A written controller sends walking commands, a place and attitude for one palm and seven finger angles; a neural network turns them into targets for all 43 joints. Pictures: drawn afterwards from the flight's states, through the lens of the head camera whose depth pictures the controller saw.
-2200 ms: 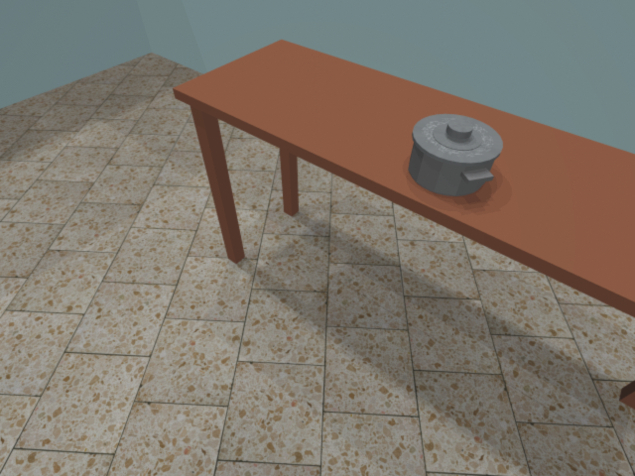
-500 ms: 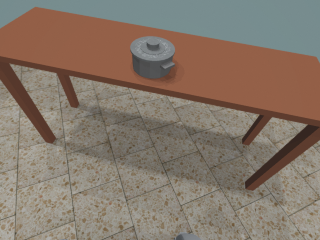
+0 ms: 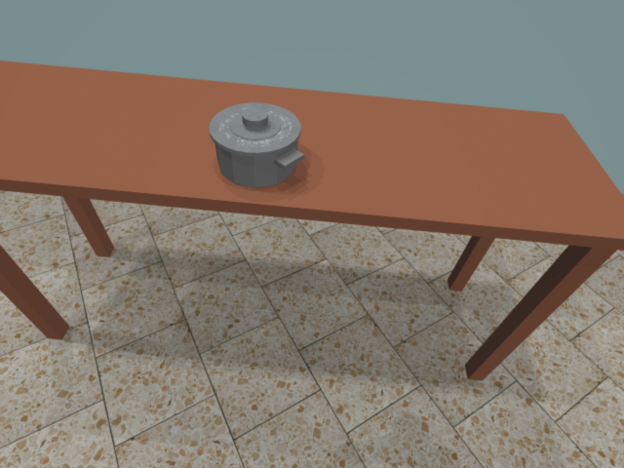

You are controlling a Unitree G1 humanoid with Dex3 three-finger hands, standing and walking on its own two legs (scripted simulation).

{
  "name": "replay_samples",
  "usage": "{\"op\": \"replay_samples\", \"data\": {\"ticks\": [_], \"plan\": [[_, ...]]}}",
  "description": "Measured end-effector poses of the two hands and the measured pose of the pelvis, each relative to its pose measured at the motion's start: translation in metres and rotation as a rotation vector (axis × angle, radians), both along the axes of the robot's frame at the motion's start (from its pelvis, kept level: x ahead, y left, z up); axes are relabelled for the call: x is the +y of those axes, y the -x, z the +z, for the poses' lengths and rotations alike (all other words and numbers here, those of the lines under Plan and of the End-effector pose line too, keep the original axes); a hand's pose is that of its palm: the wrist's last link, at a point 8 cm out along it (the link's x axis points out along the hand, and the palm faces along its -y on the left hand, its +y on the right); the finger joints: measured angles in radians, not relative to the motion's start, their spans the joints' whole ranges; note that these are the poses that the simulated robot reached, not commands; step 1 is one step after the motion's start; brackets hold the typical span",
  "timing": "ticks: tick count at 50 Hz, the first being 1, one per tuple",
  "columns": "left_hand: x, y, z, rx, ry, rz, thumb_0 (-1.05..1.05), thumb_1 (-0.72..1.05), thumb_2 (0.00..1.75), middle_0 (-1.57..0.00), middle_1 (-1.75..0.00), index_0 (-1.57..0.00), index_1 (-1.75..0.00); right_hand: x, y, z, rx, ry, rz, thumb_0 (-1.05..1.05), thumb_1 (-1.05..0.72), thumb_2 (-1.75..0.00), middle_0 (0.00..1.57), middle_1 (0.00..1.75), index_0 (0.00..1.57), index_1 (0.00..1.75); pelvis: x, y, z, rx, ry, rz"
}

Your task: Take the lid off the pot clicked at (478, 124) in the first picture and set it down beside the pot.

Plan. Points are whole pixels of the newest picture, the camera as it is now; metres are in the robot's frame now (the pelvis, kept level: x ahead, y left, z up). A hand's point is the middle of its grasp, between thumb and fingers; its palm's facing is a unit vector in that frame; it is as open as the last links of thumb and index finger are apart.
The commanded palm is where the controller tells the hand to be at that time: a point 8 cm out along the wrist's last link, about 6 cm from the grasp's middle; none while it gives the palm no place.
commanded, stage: take the last steps up to it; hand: left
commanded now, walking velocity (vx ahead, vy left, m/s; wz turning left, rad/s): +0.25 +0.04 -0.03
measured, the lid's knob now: (255, 117) +0.68 +0.14 +0.09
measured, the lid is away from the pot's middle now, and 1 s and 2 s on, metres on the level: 0.00 0.00 0.00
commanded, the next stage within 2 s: come to a stop and stand still in 0.30 s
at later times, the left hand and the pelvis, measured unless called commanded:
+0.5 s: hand (217, 406) +0.25 +0.15 -0.16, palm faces +0.03 -0.98 -0.17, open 7.3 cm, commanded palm none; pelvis +0.15 -0.01 +0.00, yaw +1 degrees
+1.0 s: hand (143, 450) +0.18 +0.25 -0.17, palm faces +0.04 -0.98 -0.21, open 7.4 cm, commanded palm none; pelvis +0.16 +0.05 +0.02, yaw -1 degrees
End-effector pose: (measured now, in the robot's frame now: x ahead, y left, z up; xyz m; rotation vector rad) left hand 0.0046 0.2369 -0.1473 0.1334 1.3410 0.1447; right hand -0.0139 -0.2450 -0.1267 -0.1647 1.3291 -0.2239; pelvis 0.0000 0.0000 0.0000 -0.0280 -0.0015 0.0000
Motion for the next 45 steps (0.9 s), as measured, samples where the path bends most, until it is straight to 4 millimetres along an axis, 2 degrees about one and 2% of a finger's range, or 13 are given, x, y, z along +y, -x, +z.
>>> {"op": "replay_samples", "data": {"ticks": [4, 8, 12, 17, 20, 22, 26, 31, 35, 39, 45], "plan": [[0.015, -0.020, 0.000, 0.042, -0.003, -0.020, 0.00, 0.92, 0.90, -0.20, -0.30, -0.20, -0.30, 0.025, -0.002, 0.002, 0.020, -0.010, -0.030, 0.01, -0.91, -0.90, 0.20, 0.30, 0.19, 0.30, 0.010, -0.019, 0.003, 0.002, -0.018, -0.016], [0.017, -0.061, 0.011, -0.008, 0.005, -0.028, 0.01, 0.91, 0.90, -0.19, -0.30, -0.20, -0.30, 0.051, -0.002, 0.008, 0.091, -0.054, -0.045, 0.01, -0.91, -0.90, 0.20, 0.30, 0.19, 0.30, 0.015, -0.042, 0.013, 0.010, -0.029, -0.020], [0.008, -0.107, 0.018, -0.060, 0.015, -0.046, 0.00, 0.91, 0.90, -0.19, -0.30, -0.20, -0.30, 0.067, -0.008, 0.008, 0.146, -0.099, -0.063, 0.01, -0.90, -0.90, 0.20, 0.30, 0.20, 0.30, 0.016, -0.066, 0.017, 0.012, -0.031, -0.021], [-0.012, -0.171, 0.019, -0.113, 0.021, -0.090, 0.00, 0.91, 0.90, -0.19, -0.30, -0.20, -0.30, 0.072, -0.026, -0.001, 0.190, -0.139, -0.098, 0.01, -0.90, -0.90, 0.20, 0.30, 0.20, 0.30, 0.009, -0.099, 0.012, 0.003, -0.040, -0.023], [-0.026, -0.208, 0.014, -0.165, 0.017, -0.104, 0.00, 0.91, 0.90, -0.19, -0.30, -0.20, -0.30, 0.065, -0.041, -0.014, 0.215, -0.156, -0.109, 0.01, -0.90, -0.90, 0.20, 0.30, 0.20, 0.30, -0.001, -0.123, 0.001, -0.005, -0.046, -0.016], [-0.032, -0.224, 0.010, -0.202, 0.012, -0.090, 0.00, 0.91, 0.90, -0.19, -0.30, -0.20, -0.30, 0.057, -0.057, -0.023, 0.229, -0.158, -0.098, 0.01, -0.90, -0.90, 0.20, 0.30, 0.20, 0.30, -0.005, -0.135, -0.006, -0.012, -0.036, -0.006], [-0.030, -0.234, 0.016, -0.213, -0.011, -0.026, -0.02, 0.93, 0.90, -0.20, -0.30, -0.20, -0.30, 0.038, -0.110, -0.023, 0.189, -0.114, -0.053, 0.01, -0.90, -0.90, 0.20, 0.30, 0.20, 0.30, -0.006, -0.151, -0.001, -0.012, -0.011, 0.015], [-0.010, -0.235, 0.018, -0.157, -0.044, -0.022, -0.02, 0.93, 0.90, -0.20, -0.30, -0.20, -0.30, 0.025, -0.187, -0.015, 0.053, -0.058, -0.008, 0.01, -0.91, -0.90, 0.20, 0.30, 0.19, 0.30, 0.002, -0.162, 0.005, 0.004, -0.017, 0.010], [0.012, -0.226, 0.011, -0.110, -0.042, -0.013, -0.01, 0.92, 0.90, -0.20, -0.30, -0.20, -0.30, 0.021, -0.232, -0.005, -0.045, -0.001, 0.026, 0.01, -0.93, -0.90, 0.20, 0.30, 0.19, 0.30, 0.017, -0.166, 0.003, 0.000, -0.014, 0.003], [0.038, -0.215, -0.004, -0.068, -0.029, 0.010, -0.01, 0.91, 0.90, -0.20, -0.30, -0.20, -0.30, 0.032, -0.258, 0.005, -0.120, 0.045, 0.062, 0.01, -0.92, -0.90, 0.20, 0.30, 0.19, 0.30, 0.035, -0.170, -0.002, -0.013, -0.009, 0.000], [0.060, -0.194, 0.002, -0.015, -0.034, 0.027, 0.00, 0.91, 0.90, -0.19, -0.30, -0.20, -0.30, 0.055, -0.266, 0.024, -0.137, 0.053, 0.108, 0.01, -0.91, -0.90, 0.20, 0.30, 0.19, 0.30, 0.044, -0.168, 0.011, -0.001, 0.007, 0.003]]}}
